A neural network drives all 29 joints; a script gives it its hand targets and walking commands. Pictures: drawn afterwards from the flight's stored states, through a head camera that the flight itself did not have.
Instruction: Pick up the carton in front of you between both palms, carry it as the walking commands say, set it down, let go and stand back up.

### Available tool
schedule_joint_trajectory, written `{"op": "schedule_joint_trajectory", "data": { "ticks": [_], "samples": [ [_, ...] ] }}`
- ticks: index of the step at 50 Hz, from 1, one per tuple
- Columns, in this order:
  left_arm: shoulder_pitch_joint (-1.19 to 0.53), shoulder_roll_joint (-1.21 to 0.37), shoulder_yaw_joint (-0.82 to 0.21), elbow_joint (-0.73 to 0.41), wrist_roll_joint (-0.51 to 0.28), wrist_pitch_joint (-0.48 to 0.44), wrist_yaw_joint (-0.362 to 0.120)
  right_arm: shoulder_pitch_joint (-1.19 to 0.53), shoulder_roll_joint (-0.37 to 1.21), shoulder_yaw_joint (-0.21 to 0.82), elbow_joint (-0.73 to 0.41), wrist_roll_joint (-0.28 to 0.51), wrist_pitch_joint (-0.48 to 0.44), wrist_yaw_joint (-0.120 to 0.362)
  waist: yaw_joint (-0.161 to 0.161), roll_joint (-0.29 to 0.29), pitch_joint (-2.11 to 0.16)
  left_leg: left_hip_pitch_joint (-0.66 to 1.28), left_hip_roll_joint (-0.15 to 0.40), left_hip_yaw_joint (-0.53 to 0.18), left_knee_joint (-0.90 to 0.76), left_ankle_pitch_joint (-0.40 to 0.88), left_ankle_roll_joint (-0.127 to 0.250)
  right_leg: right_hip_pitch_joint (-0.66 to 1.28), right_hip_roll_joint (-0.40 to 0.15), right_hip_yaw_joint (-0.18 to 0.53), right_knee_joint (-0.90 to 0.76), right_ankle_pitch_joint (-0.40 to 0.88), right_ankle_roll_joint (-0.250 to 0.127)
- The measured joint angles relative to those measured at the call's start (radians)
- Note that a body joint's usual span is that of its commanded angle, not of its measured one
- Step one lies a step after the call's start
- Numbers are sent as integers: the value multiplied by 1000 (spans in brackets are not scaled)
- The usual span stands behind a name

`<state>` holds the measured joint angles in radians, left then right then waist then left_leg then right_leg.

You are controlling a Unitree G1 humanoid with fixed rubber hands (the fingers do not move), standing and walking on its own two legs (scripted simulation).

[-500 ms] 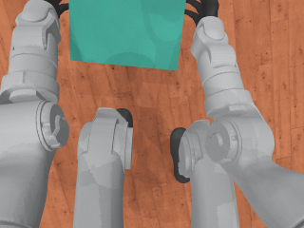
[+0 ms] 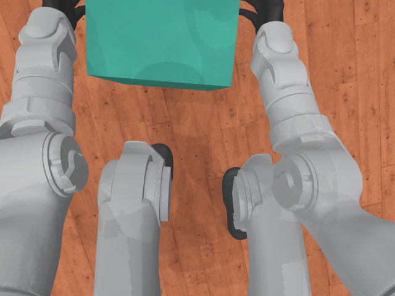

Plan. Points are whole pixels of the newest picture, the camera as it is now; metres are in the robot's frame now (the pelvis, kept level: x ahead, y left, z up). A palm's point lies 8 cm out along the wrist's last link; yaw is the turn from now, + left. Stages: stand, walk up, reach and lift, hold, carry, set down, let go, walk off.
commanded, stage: set down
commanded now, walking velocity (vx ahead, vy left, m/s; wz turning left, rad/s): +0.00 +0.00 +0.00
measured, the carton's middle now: (167, 30) +0.51 +0.14 -0.25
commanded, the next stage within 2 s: let go in 1.32 s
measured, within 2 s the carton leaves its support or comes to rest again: neither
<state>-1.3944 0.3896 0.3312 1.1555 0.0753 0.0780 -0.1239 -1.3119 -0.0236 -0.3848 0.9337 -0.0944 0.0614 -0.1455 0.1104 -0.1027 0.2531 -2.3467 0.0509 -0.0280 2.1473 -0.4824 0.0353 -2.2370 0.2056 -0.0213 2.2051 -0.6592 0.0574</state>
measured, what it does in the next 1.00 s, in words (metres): rises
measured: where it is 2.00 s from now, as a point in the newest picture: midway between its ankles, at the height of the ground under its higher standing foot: (198, 205)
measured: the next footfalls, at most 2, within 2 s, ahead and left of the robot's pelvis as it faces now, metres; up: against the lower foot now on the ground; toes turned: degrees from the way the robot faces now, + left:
none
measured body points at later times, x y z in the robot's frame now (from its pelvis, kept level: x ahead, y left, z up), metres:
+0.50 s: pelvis -0.02 +0.00 +0.03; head +0.32 +0.10 +0.30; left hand +0.47 +0.35 -0.12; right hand +0.52 -0.02 -0.11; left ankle +0.13 +0.12 -0.34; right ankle +0.09 -0.11 -0.34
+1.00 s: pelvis +0.01 +0.01 +0.16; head +0.32 +0.09 +0.47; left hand +0.47 +0.36 +0.03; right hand +0.52 -0.04 +0.04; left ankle +0.13 +0.12 -0.34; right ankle +0.09 -0.11 -0.34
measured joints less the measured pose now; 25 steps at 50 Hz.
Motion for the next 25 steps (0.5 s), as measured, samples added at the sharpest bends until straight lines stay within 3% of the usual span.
{"op": "schedule_joint_trajectory", "data": {
  "ticks": [3,7,13,18,25],
  "samples": [
    [37,27,-24,42,-36,-37,27,-2,-42,113,54,53,2,-10,-11,18,31,12,-8,-5,5,4,-1,19,-7,-6,3,-3,3],
    [118,89,-50,41,-145,-85,73,21,-97,232,73,176,4,-32,-24,23,93,34,-8,-1,4,10,1,41,-8,-3,5,1,6],
    [124,177,-126,-28,-258,-89,55,34,-161,324,-12,312,24,-49,-31,7,168,71,-4,10,6,25,7,73,-7,7,14,14,11],
    [57,190,-158,-44,-276,-49,35,29,-146,297,-66,299,55,-66,-29,14,166,85,-19,10,-1,43,10,97,-21,6,10,18,14],
    [101,142,-159,-174,-227,26,36,90,-73,197,-185,190,108,-99,-20,19,96,145,-48,-1,-82,45,1,170,-49,0,-74,11,2]
  ]
}}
